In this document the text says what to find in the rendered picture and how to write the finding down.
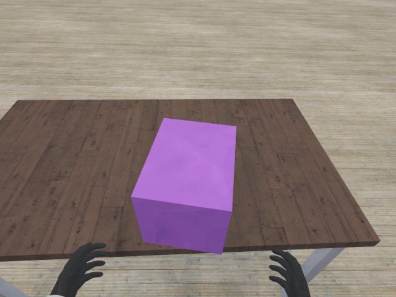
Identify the table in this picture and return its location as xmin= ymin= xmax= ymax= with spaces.
xmin=0 ymin=98 xmax=380 ymax=297

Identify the left robot hand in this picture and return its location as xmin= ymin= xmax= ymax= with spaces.
xmin=50 ymin=242 xmax=107 ymax=297

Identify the right robot hand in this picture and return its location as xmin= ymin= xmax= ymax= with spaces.
xmin=269 ymin=249 xmax=311 ymax=297

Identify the carton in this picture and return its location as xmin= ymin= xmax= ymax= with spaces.
xmin=131 ymin=118 xmax=236 ymax=255

